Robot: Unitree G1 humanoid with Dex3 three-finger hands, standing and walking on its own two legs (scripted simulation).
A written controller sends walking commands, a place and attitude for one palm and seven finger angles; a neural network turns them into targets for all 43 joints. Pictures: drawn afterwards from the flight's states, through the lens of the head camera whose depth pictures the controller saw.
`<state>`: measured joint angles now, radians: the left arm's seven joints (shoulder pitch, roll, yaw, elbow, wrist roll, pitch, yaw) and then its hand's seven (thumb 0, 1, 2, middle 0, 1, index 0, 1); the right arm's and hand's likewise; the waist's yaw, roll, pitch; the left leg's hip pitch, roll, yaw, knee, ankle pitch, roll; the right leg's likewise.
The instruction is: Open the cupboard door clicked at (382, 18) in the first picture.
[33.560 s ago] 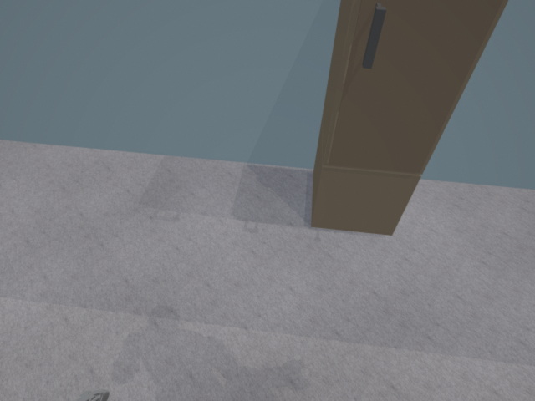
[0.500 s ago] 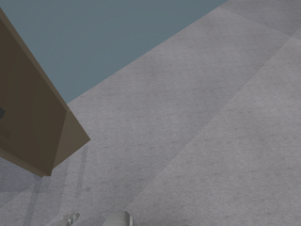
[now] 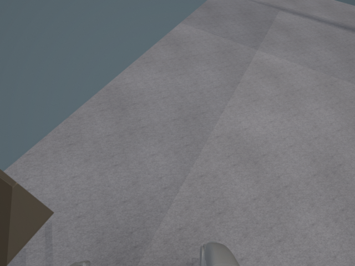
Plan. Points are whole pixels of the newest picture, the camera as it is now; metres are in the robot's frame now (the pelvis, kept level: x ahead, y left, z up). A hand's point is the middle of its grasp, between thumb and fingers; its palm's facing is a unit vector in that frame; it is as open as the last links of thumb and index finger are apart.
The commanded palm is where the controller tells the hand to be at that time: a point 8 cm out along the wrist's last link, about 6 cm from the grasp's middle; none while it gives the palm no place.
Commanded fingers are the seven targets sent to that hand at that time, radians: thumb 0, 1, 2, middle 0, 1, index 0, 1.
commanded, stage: walk to a spot facing it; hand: left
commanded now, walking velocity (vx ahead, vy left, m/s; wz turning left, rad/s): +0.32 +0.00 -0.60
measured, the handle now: out of the picture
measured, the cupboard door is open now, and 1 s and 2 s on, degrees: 49 49 49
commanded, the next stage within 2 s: turn to face it in 1.22 s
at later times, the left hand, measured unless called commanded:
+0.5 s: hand (149, 200) +0.31 +0.09 -0.16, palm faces -0.20 -0.95 -0.24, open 7.2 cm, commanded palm none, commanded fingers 0.00 0.90 0.90 -0.20 -0.30 -0.20 -0.30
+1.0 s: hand (171, 134) +0.57 +0.04 -0.18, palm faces -0.29 -0.95 -0.13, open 7.4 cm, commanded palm none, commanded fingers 0.00 0.90 0.90 -0.20 -0.30 -0.20 -0.30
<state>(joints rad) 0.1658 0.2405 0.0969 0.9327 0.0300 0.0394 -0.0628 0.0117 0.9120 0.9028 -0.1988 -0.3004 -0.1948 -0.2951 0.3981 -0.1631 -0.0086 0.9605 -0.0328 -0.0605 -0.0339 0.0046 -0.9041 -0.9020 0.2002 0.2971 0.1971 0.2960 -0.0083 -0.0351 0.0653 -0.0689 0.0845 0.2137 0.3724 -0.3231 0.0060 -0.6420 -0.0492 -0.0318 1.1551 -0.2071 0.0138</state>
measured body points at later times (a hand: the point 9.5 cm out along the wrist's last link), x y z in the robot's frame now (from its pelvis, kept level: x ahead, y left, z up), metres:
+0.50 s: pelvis +0.21 -0.09 +0.00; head +0.26 -0.12 +0.44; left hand +0.32 +0.14 -0.14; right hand +0.22 -0.33 -0.16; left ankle +0.29 +0.09 -0.66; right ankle +0.17 -0.12 -0.75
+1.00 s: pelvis +0.50 -0.11 +0.00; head +0.54 -0.11 +0.44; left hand +0.59 +0.09 -0.17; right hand +0.43 -0.34 -0.15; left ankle +0.50 -0.05 -0.75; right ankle +0.43 -0.26 -0.64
